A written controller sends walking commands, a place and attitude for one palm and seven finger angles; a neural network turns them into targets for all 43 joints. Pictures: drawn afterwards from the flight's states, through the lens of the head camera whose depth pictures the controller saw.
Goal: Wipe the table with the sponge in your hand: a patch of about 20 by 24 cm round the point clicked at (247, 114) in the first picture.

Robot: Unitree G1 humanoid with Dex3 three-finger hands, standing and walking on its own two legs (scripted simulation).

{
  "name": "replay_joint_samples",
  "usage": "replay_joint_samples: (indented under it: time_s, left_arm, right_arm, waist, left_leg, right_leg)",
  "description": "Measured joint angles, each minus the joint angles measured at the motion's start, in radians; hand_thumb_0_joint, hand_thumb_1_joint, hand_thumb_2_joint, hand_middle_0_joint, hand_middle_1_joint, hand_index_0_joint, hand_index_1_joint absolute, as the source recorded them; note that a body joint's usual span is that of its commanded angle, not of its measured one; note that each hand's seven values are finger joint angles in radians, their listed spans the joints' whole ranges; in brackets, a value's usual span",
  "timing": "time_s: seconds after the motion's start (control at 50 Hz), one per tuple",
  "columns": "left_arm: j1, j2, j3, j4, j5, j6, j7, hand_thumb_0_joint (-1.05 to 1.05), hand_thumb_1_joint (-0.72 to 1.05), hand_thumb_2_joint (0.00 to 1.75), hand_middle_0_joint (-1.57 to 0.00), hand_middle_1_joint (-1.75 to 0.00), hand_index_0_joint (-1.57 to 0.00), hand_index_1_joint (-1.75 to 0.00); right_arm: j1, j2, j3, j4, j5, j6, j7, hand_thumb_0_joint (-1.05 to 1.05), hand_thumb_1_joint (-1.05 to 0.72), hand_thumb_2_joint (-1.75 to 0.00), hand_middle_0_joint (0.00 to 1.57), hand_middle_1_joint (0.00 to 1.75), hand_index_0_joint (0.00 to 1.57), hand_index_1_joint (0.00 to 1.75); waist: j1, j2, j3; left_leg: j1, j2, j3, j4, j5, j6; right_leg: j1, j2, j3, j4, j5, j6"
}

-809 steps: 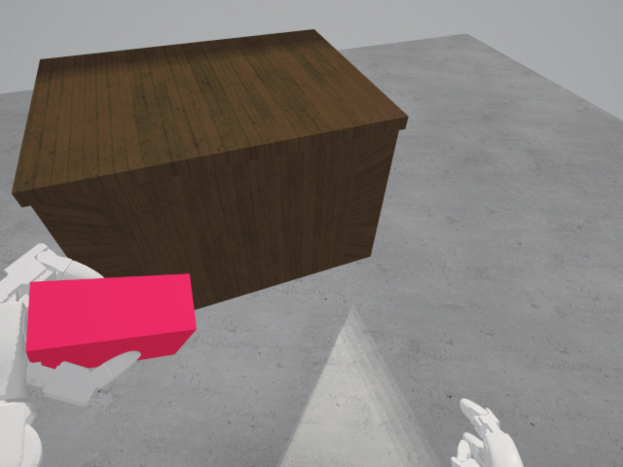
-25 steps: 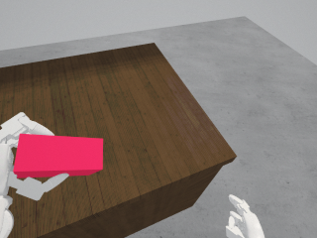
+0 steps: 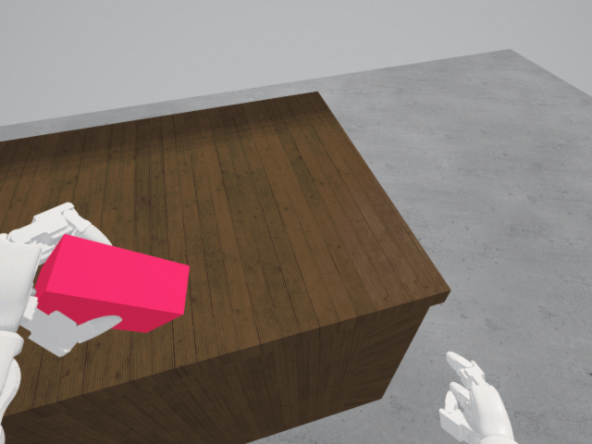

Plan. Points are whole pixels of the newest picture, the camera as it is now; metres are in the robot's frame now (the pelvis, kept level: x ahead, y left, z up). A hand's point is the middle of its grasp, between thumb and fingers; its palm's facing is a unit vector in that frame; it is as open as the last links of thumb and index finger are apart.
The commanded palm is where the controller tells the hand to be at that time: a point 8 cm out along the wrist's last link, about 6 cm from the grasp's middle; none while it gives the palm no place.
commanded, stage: turn the palm down, sponge in hand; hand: left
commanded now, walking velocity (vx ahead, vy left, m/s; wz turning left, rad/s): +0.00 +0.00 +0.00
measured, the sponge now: (131, 294) +0.24 +0.23 +0.12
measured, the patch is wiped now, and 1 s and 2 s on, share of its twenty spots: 0.00 0.00 0.00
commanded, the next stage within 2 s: move the sponge above the wiping area in 1.82 s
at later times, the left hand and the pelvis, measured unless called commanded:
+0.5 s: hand (90, 263) +0.25 +0.26 +0.16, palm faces +0.21 -0.45 -0.87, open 10.0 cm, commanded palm +0.21 +0.28 +0.20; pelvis +0.02 -0.02 +0.00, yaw -1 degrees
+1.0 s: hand (77, 265) +0.25 +0.28 +0.15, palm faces +0.13 -0.24 -0.96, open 10.0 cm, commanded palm +0.22 +0.29 +0.21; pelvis +0.02 +0.01 +0.01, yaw -1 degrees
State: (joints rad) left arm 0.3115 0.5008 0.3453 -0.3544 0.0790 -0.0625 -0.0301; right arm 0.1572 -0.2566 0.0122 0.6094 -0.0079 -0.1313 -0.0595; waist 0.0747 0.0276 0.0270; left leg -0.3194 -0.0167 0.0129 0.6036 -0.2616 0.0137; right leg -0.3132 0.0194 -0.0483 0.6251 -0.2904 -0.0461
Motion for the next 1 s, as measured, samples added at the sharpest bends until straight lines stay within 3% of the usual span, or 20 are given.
replay_joint_samples:
  time_s: [0.08,0.2,0.34,0.44,0.58,0.76,0.88,1.0]
  left_arm:
    - [-0.081,0.009,0.004,0.069,0.056,0.020,0.035,-0.01,-0.49,1.02,-0.73,-1.33,-0.75,-1.33]
    - [-0.118,0.062,-0.025,0.142,0.106,0.104,-0.023,-0.01,-0.49,1.02,-0.73,-1.34,-0.75,-1.33]
    - [-0.048,0.103,-0.008,0.078,0.117,0.056,-0.051,-0.01,-0.49,1.02,-0.73,-1.34,-0.75,-1.33]
    - [0.011,0.115,0.011,0.014,0.150,0.082,-0.018,-0.01,-0.49,1.02,-0.73,-1.34,-0.75,-1.33]
    - [0.038,0.104,-0.036,-0.022,0.243,0.147,0.015,-0.01,-0.49,1.02,-0.73,-1.34,-0.75,-1.33]
    - [0.022,0.104,-0.123,-0.061,0.368,0.230,0.056,-0.01,-0.49,1.02,-0.73,-1.33,-0.75,-1.33]
    - [-0.033,0.095,-0.170,-0.040,0.449,0.337,0.037,-0.01,-0.49,1.02,-0.73,-1.33,-0.75,-1.33]
    - [-0.072,0.080,-0.234,-0.022,0.538,0.377,-0.002,-0.01,-0.49,1.02,-0.73,-1.34,-0.75,-1.33]
  right_arm:
    - [-0.002,0.004,0.008,0.020,0.008,0.013,-0.019,0.01,-0.91,-0.90,0.20,0.30,0.20,0.30]
    - [-0.002,0.009,0.020,0.014,0.023,0.032,-0.051,0.01,-0.91,-0.90,0.20,0.30,0.21,0.30]
    - [0.020,0.001,-0.007,0.003,0.026,0.044,-0.047,0.01,-0.91,-0.90,0.20,0.30,0.21,0.30]
    - [0.051,-0.022,-0.027,-0.009,0.036,0.066,-0.043,0.01,-0.91,-0.90,0.20,0.30,0.20,0.30]
    - [0.055,-0.037,-0.035,-0.018,0.044,0.073,-0.065,0.01,-0.91,-0.90,0.20,0.30,0.20,0.30]
    - [0.000,-0.005,-0.004,-0.025,0.051,0.092,-0.062,0.01,-0.91,-0.90,0.20,0.30,0.20,0.30]
    - [-0.043,0.003,0.025,-0.023,0.058,0.120,-0.053,0.01,-0.91,-0.90,0.20,0.30,0.20,0.30]
    - [-0.077,0.004,0.043,-0.012,0.056,0.135,-0.051,0.01,-0.91,-0.90,0.20,0.30,0.20,0.30]
  waist:
    - [0.013,0.014,-0.008]
    - [0.006,0.052,-0.009]
    - [0.000,0.058,-0.012]
    - [0.008,0.054,-0.025]
    - [0.018,0.060,-0.032]
    - [0.024,0.064,-0.046]
    - [0.030,0.079,-0.042]
    - [0.041,0.084,-0.025]
  left_leg:
    - [-0.016,0.008,-0.026,0.023,-0.006,-0.015]
    - [0.007,0.027,-0.027,0.012,-0.008,-0.025]
    - [-0.002,0.042,-0.010,0.026,-0.031,-0.036]
    - [-0.014,0.036,-0.002,0.030,-0.045,-0.036]
    - [-0.017,0.024,-0.002,0.023,-0.048,-0.024]
    - [0.019,0.017,0.009,-0.012,-0.038,-0.012]
    - [0.059,0.009,0.011,-0.058,-0.013,-0.003]
    - [0.096,0.002,0.011,-0.106,0.015,0.005]
  right_leg:
    - [-0.005,0.008,-0.026,0.014,-0.009,-0.016]
    - [0.017,0.028,-0.026,-0.005,-0.005,-0.030]
    - [0.000,0.043,-0.008,0.010,-0.021,-0.040]
    - [-0.019,0.037,-0.001,0.027,-0.039,-0.035]
    - [-0.021,0.025,0.001,0.023,-0.046,-0.025]
    - [0.014,0.019,0.013,-0.016,-0.029,-0.012]
    - [0.057,0.012,0.016,-0.067,-0.003,-0.002]
    - [0.095,0.006,0.017,-0.116,0.026,0.004]
